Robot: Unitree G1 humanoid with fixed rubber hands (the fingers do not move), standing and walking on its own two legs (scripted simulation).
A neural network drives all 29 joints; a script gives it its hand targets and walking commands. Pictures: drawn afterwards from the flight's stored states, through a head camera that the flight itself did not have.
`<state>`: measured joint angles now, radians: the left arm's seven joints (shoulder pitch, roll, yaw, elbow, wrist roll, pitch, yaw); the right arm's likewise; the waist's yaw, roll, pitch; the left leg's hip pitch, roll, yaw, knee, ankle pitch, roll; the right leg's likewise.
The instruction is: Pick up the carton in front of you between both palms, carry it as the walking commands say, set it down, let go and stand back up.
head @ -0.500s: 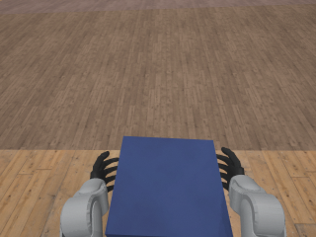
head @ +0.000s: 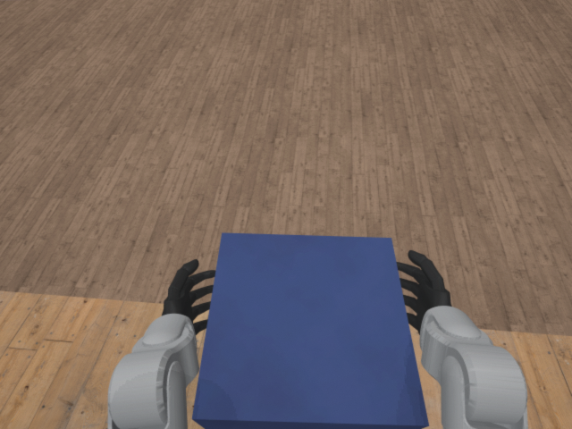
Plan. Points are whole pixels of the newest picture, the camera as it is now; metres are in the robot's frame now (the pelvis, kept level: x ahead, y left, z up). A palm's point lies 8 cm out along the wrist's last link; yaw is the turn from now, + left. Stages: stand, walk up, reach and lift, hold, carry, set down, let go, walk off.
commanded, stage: carry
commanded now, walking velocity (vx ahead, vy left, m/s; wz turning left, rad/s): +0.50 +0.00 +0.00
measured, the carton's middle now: (301, 349) +0.24 +0.01 +0.01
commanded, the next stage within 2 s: none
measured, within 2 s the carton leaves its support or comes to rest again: neither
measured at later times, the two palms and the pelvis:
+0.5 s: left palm (218, 159) +0.59 +0.17 +0.06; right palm (377, 157) +0.57 -0.13 +0.07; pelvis +0.34 +0.04 +0.00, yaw -3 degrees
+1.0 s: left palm (262, 33) +1.01 +0.11 +0.14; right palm (379, 30) +1.01 -0.19 +0.14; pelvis +0.65 -0.03 -0.01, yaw -2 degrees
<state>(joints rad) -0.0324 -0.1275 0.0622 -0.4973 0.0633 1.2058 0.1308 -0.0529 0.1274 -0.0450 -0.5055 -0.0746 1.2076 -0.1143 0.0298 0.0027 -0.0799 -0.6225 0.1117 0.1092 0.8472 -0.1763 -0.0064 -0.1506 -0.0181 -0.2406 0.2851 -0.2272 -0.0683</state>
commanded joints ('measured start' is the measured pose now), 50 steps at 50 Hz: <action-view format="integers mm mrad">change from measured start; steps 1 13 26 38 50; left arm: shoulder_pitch -444 -442 -400 -796 -1253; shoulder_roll -857 -822 -904 -528 -656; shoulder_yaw -710 -693 -757 -575 -475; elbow -136 -109 -132 -40 183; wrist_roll -375 -339 -321 -381 -386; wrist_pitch -14 19 -87 25 30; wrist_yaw -215 -203 -191 -91 -75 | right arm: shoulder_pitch -349 -325 -329 -765 -1189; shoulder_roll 900 877 891 558 686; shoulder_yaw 686 658 711 575 471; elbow -68 -12 -90 -30 227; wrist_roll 311 338 357 355 342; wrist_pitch -17 3 -86 35 43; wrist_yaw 158 189 214 59 32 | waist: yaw -15 -53 -46 42 25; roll -111 264 132 -288 -104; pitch -185 -322 -160 -391 -339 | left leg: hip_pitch -69 903 713 -57 -266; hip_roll -12 333 136 -110 -9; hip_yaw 42 -646 2 -100 -34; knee -151 -660 -669 574 263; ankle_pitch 78 -129 255 -314 -53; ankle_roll -2 245 135 33 37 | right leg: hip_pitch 263 -506 -537 422 332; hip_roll -240 17 -91 -390 -245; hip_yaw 174 179 93 755 295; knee -105 1001 445 -35 51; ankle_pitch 316 -224 138 -83 249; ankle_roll -67 85 81 -180 -159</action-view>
